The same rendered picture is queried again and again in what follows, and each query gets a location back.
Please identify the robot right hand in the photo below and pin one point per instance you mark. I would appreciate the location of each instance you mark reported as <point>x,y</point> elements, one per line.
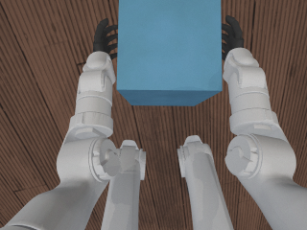
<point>233,38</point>

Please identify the robot left hand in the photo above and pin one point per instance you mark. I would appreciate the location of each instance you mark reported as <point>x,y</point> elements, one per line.
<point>101,40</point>

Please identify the left robot forearm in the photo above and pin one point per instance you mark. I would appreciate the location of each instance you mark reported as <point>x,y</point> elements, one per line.
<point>94,100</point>

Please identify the left robot thigh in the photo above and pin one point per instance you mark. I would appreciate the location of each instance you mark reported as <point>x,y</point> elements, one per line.
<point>122,201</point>

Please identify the carton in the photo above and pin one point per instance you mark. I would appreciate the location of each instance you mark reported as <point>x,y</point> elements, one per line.
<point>169,52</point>

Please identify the right robot upper arm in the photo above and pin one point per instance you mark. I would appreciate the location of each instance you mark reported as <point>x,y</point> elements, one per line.
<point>265,166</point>

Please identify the robot thigh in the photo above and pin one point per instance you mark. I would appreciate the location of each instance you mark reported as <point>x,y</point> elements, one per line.
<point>208,207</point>
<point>122,201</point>

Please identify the right robot forearm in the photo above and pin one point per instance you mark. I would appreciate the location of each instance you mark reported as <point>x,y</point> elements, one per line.
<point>249,97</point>

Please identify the right robot thigh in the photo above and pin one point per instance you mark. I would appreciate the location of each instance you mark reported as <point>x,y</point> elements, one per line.
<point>208,207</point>

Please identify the left robot upper arm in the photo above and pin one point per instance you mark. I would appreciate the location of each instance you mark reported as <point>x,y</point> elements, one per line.
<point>84,167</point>

